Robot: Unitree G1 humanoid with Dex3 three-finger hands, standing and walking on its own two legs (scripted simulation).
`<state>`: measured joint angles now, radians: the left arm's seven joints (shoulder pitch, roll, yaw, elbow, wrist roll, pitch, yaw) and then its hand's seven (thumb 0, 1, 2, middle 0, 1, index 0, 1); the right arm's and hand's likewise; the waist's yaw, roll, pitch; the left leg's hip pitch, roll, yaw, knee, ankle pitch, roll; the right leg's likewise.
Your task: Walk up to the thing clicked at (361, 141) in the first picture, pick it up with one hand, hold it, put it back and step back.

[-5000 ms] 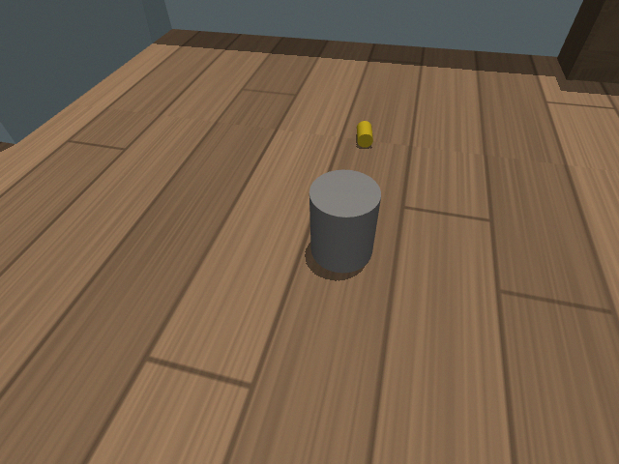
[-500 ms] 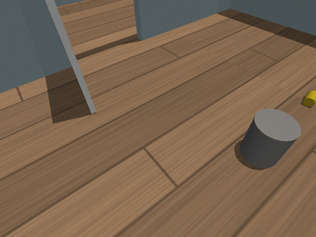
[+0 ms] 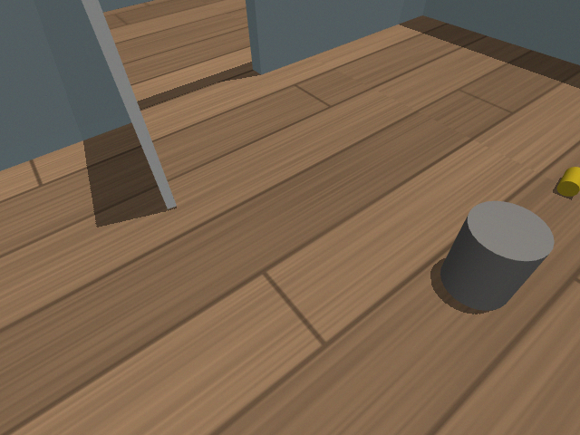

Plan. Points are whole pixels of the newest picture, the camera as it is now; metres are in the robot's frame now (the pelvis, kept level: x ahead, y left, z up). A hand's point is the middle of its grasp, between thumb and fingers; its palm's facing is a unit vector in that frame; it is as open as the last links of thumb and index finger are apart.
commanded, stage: stand
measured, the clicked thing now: (571, 181) +1.37 -1.34 -0.74
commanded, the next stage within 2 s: walk up in 0.90 s
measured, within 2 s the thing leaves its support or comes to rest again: neither
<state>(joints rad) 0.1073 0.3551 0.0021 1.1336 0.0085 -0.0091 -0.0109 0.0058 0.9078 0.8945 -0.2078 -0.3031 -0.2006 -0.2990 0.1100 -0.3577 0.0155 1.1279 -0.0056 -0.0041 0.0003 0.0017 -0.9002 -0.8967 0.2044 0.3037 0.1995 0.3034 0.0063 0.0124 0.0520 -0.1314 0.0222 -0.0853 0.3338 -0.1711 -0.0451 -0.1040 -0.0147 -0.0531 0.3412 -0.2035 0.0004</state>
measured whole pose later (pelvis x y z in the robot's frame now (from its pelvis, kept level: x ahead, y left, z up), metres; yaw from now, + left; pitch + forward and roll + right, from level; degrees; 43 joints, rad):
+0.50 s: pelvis +0.00 +0.00 +0.00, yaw +0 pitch -2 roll +0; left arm 0.11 0.35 0.01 1.13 0.01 -0.01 -0.01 0.01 0.91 0.89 -0.21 -0.30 -0.20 -0.30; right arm 0.11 -0.36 0.02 1.12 -0.01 0.00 0.00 0.00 -0.90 -0.90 0.20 0.30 0.20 0.30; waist 0.01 0.01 0.05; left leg -0.12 0.02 -0.08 0.33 -0.18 -0.04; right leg -0.09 -0.02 -0.05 0.34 -0.21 0.00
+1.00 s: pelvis +0.01 +0.01 +0.00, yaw +1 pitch -1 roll +0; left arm 0.17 0.36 0.06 1.07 0.04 -0.03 -0.05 0.01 0.91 0.89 -0.21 -0.30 -0.20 -0.30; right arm 0.19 -0.38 -0.04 1.08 -0.03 0.00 0.04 0.00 -0.90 -0.90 0.21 0.30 0.20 0.30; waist 0.01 0.01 0.02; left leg -0.25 0.02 -0.04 0.63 -0.41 0.02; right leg -0.11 -0.02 -0.07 0.39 -0.33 -0.03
